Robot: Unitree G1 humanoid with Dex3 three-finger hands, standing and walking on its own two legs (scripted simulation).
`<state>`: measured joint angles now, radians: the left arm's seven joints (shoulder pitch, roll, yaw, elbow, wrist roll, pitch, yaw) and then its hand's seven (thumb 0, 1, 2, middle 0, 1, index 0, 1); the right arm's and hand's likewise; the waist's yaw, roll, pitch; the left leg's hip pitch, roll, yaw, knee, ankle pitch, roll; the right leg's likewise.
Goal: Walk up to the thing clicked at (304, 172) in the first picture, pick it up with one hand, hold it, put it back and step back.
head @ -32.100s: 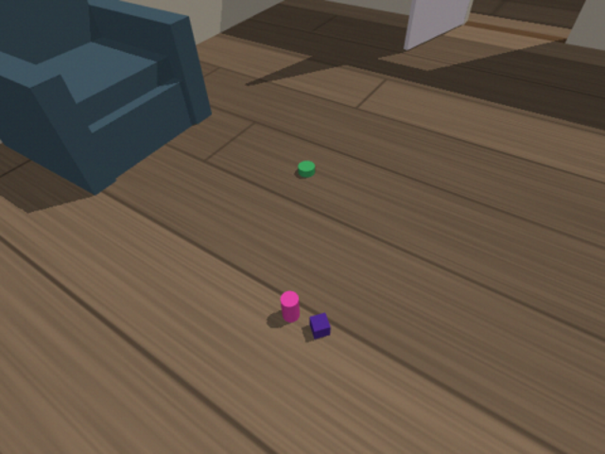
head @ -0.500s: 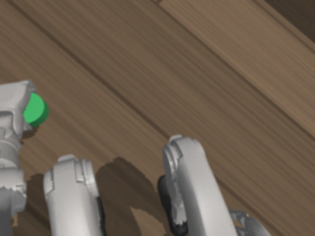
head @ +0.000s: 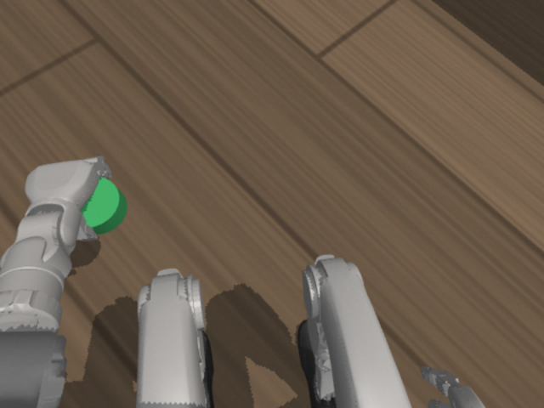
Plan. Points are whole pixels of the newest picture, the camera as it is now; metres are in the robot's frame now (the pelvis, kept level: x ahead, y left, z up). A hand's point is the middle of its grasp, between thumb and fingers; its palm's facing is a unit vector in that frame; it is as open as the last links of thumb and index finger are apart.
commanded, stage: lift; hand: left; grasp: from above
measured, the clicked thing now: (95, 205) +0.44 +0.28 -0.15
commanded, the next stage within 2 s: hold in 1.18 s
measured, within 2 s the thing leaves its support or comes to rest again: neither
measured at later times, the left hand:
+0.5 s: hand out of the picture +0.37 +0.28 +0.10, palm faces -0.39 -0.13 -0.91, open 11.3 cm
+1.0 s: hand out of the picture +0.36 +0.26 +0.23, palm faces -0.41 -0.11 -0.90, open 11.3 cm
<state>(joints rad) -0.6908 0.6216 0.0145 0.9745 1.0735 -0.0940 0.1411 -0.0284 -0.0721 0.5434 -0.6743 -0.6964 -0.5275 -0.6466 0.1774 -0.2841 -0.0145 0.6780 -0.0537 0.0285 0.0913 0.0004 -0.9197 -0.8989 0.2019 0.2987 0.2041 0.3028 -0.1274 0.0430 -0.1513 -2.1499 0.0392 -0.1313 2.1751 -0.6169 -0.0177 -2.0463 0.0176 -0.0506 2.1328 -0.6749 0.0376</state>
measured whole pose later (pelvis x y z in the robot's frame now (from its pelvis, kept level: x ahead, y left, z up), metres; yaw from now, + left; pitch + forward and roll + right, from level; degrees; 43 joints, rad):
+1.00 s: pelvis +0.06 +0.01 +0.31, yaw +5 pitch +13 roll -2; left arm -0.34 0.39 -0.18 0.83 1.00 0.04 0.16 -0.02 -0.09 0.63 -0.59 -0.80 -0.47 -0.71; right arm 0.24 -0.24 -0.04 0.74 0.03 0.00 -0.06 0.00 -0.91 -0.90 0.20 0.30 0.20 0.30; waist -0.06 0.04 -0.12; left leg -0.85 0.05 0.00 1.03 -0.42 -0.01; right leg -0.79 -0.01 0.01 1.00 -0.44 0.03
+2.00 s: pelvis +0.09 +0.01 +0.37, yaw +4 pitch +4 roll +0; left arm -0.29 0.39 -0.21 0.72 0.99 0.03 0.03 -0.02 -0.11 0.67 -0.58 -0.82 -0.46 -0.72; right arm 0.23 -0.26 -0.06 0.69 0.05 0.08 -0.04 0.01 -0.90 -0.89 0.20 0.30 0.20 0.30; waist -0.02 0.04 -0.06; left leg -0.38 0.04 0.04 0.60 -0.29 -0.01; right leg -0.35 -0.02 0.03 0.60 -0.31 0.03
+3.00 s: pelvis +0.08 +0.01 +0.37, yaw +4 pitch +1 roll +0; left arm -0.23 0.39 -0.22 0.61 1.00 0.02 0.00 -0.03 -0.15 0.76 -0.53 -0.92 -0.41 -0.81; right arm 0.17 -0.25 -0.03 0.68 0.06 0.07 -0.06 0.01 -0.91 -0.90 0.20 0.30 0.20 0.30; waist 0.02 0.05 0.00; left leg -0.29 0.03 0.04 0.48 -0.21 -0.01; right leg -0.27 -0.03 0.03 0.50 -0.25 0.03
